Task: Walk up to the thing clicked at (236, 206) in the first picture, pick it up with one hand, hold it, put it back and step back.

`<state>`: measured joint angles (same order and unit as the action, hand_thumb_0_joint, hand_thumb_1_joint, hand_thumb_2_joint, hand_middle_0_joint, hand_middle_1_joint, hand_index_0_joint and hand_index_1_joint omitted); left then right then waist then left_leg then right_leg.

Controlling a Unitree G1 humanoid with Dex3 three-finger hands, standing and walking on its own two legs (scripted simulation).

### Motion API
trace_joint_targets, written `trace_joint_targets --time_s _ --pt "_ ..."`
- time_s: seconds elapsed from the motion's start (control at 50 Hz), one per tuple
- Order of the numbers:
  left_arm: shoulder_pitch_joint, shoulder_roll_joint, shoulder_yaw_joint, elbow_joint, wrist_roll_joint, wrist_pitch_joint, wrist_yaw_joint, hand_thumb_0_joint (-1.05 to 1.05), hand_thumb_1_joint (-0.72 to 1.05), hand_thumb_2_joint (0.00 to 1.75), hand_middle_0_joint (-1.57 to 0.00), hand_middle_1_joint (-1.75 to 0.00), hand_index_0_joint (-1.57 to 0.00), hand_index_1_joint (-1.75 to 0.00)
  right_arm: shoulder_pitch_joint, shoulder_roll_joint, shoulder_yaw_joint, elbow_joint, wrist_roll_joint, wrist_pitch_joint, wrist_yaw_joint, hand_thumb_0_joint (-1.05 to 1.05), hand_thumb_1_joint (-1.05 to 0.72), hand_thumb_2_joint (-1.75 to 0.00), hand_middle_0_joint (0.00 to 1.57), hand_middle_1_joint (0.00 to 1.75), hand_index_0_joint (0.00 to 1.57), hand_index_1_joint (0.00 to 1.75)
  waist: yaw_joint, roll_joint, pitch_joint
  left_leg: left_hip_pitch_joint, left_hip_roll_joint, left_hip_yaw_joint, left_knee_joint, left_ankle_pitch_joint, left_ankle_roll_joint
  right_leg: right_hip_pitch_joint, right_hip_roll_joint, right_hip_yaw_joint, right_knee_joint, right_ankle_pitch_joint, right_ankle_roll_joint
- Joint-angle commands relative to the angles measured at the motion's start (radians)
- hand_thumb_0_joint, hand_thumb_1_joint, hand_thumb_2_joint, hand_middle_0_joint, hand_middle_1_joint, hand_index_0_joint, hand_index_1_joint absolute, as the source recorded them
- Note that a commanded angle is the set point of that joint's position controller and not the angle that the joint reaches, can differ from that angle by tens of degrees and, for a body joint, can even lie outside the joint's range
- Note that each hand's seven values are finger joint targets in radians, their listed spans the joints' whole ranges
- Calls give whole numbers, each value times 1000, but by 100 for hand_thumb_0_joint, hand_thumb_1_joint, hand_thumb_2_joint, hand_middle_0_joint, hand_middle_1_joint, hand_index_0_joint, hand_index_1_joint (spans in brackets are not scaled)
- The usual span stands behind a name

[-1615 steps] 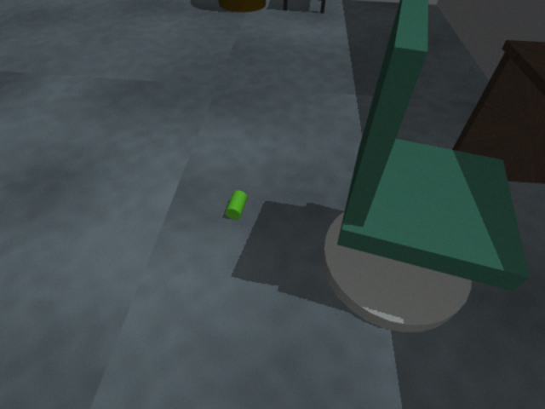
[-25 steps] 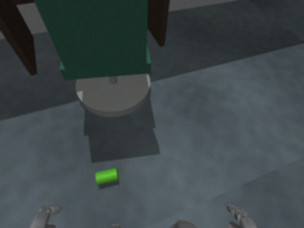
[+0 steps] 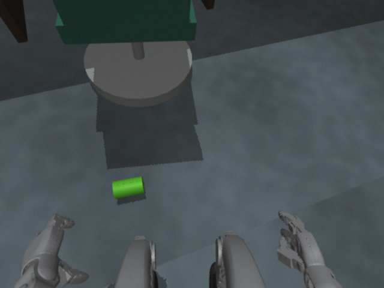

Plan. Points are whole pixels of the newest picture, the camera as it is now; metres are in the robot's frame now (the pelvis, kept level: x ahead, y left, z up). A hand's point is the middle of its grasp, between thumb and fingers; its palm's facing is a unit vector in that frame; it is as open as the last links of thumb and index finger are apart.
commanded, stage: rise first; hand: left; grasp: from above
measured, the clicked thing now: (128, 187) +0.49 +0.22 -0.58
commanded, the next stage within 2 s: none
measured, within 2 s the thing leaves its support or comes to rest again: neither
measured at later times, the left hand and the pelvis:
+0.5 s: hand (97, 207) +0.35 +0.27 -0.33, palm faces -0.44 -0.15 -0.89, open 13.9 cm; pelvis -0.06 -0.01 -0.19, yaw -2 degrees
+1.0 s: hand (106, 195) +0.41 +0.27 -0.41, palm faces -0.42 -0.08 -0.90, open 13.9 cm; pelvis -0.06 +0.00 -0.25, yaw -4 degrees
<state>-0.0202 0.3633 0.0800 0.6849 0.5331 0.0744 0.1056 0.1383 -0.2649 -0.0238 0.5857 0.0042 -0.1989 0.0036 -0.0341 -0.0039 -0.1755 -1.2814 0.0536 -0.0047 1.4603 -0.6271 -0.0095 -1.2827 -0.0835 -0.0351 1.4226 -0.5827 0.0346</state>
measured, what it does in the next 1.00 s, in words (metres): lowers itself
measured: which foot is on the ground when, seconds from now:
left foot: down 0.00-1.00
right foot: down 0.00-1.00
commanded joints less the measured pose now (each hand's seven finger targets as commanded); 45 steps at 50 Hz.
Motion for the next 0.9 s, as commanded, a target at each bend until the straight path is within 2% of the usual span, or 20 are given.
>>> trace_joint_targets --time_s 0.0,0.04,0.1,0.14,0.18,0.2,0.24,0.26,0.28,0.32,0.34,0.38,0.4,0.5,0.56,0.66,0.68,0.76,0.84,0.88 --pt "-166 205 61 -81 119 -59 84 0 -56 99 -8 -108 -7 -108 46 -178 -83 -49 7 -35 -4 0 -89 -90 20 30 20 30 -1 143 -447 220 -31 -55 -72 383 -12 -23 56 -11 44 267 -66" --pt "-261 199 43 -47 151 -60 108 0 -57 100 -6 -108 -6 -108 50 -175 -91 -32 5 -20 3 0 -88 -90 20 30 20 30 -20 94 -461 101 -43 -30 -1 353 2 -32 57 -4 67 276 -62" --pt "-383 291 79 -11 216 -61 141 0 -55 100 -6 -108 -6 -108 59 -184 -97 -1 1 -3 11 0 -87 -89 20 30 20 30 -3 104 -540 20 -49 -11 80 329 9 -65 56 6 124 266 -62" --pt "-477 305 68 50 261 -62 154 0 -54 99 -6 -108 -7 -108 68 -182 -102 11 -3 11 15 0 -87 -90 20 30 20 30 -17 70 -566 -63 -52 3 134 287 15 -65 56 8 150 248 -58" --pt "-555 298 51 140 279 -76 159 0 -53 99 -6 -108 -6 -108 77 -182 -109 24 -10 21 20 0 -87 -89 20 30 20 30 -43 21 -553 -169 -58 9 183 190 23 -92 57 10 162 168 -53" --pt "-573 323 59 180 292 -84 160 0 -50 97 -7 -109 -8 -108 72 -180 -108 33 -15 26 22 0 -87 -89 20 30 20 30 -35 9 -547 -209 -59 15 206 161 26 -106 55 13 171 136 -52" --pt "-645 361 58 236 331 -107 162 0 -52 100 -8 -106 -8 -106 90 -181 -108 45 -22 33 26 0 -87 -89 20 30 20 30 -44 -16 -557 -278 -63 18 248 109 33 -127 57 16 188 72 -50" --pt "-686 382 55 239 348 -121 168 0 -51 98 -7 -109 -8 -108 83 -181 -110 44 -27 37 29 0 -87 -89 20 30 20 30 -41 -15 -556 -308 -63 22 270 76 34 -151 59 23 192 24 -50" --pt "-757 383 38 237 369 -135 172 0 -52 100 -7 -109 -8 -108 87 -179 -107 49 -31 39 30 0 -87 -89 20 30 20 30 -55 9 -572 -324 -64 27 296 58 34 -169 58 27 207 5 -50" --pt "-800 428 55 272 409 -153 189 0 -52 100 -6 -110 -8 -109 100 -187 -104 65 -40 46 33 0 -88 -90 20 30 20 30 -55 18 -595 -341 -61 28 330 66 36 -186 60 21 238 14 -49" --pt "-837 421 44 292 434 -159 198 0 -53 101 -6 -108 -7 -108 116 -187 -102 78 -43 49 36 0 -88 -89 20 30 20 30 -71 19 -611 -353 -62 25 348 65 37 -206 63 14 259 18 -50" --pt "-879 494 76 313 471 -173 218 0 -53 100 -6 -110 -7 -108 109 -190 -97 82 -51 58 40 0 -88 -90 20 30 20 30 -54 52 -615 -366 -59 28 368 62 36 -227 64 8 289 12 -52" --pt "-892 469 59 346 489 -172 225 0 -53 101 -6 -108 -7 -107 122 -193 -94 94 -56 61 41 0 -89 -90 20 30 20 30 -75 50 -609 -366 -57 22 379 61 37 -258 66 -3 305 19 -53" --pt "-978 525 72 418 571 -187 271 0 -53 100 -6 -106 -7 -105 124 -204 -90 121 -79 79 52 0 -89 -90 20 30 20 30 -92 125 -579 -390 -55 3 409 0 34 -388 68 -41 388 -30 -63" --pt "-1012 522 65 442 599 -193 283 0 -55 101 -6 -104 -6 -103 140 -205 -89 135 -88 88 59 0 -90 -90 20 30 20 30 -104 159 -574 -383 -54 -9 425 4 31 -443 66 -57 432 -13 -67" --pt "-1089 522 52 486 639 -203 294 0 -54 100 -6 -103 -7 -102 179 -222 -83 156 -100 101 71 0 -90 -90 20 30 20 30 -148 222 -567 -357 -48 -35 469 80 23 -536 60 -75 507 68 -72" --pt "-1082 540 64 502 642 -204 297 0 -54 100 -6 -104 -7 -103 186 -220 -81 164 -103 104 74 0 -90 -90 20 30 20 30 -141 227 -568 -356 -49 -35 476 86 22 -539 59 -76 517 70 -72" --pt "-1173 521 54 527 647 -202 315 0 -53 99 -6 -104 -7 -102 198 -225 -71 164 -116 104 83 0 -90 -90 20 30 20 30 -170 251 -566 -365 -46 -40 500 78 23 -583 57 -80 542 73 -70" --pt "-1204 559 71 587 653 -187 334 0 -51 97 -6 -105 -8 -103 207 -231 -60 172 -124 105 92 0 -90 -90 20 30 20 30 -172 272 -573 -369 -45 -42 525 93 21 -606 57 -84 574 83 -73" --pt "-1257 548 62 597 657 -186 343 0 -51 97 -6 -106 -8 -103 209 -225 -56 174 -129 106 95 0 -90 -90 20 30 20 30 -193 270 -573 -412 -48 -29 550 84 26 -596 63 -81 577 83 -73"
